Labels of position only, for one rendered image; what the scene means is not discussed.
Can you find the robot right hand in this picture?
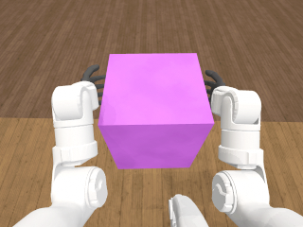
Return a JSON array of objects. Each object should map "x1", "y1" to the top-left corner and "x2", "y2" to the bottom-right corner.
[{"x1": 204, "y1": 70, "x2": 226, "y2": 110}]

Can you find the right robot forearm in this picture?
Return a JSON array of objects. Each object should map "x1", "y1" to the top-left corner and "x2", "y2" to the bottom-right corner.
[{"x1": 210, "y1": 86, "x2": 270, "y2": 202}]

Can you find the left robot forearm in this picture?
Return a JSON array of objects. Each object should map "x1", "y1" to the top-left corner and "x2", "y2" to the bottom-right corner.
[{"x1": 50, "y1": 80, "x2": 99, "y2": 202}]

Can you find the robot left upper arm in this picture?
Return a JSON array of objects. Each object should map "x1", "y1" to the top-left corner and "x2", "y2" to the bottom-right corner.
[{"x1": 12, "y1": 166, "x2": 108, "y2": 227}]

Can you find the robot left hand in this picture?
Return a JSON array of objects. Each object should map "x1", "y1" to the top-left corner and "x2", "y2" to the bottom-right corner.
[{"x1": 80, "y1": 64, "x2": 106, "y2": 105}]

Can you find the right robot shin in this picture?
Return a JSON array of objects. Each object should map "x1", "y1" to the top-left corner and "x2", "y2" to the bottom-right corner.
[{"x1": 170, "y1": 194, "x2": 182, "y2": 227}]

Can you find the robot right thigh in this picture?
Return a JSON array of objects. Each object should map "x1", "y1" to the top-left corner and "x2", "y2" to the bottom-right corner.
[{"x1": 169, "y1": 195, "x2": 208, "y2": 227}]

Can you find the carton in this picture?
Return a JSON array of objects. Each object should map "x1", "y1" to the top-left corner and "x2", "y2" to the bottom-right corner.
[{"x1": 98, "y1": 53, "x2": 215, "y2": 169}]

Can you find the robot right upper arm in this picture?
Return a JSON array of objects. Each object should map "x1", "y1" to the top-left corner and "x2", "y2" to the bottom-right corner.
[{"x1": 211, "y1": 170, "x2": 303, "y2": 227}]

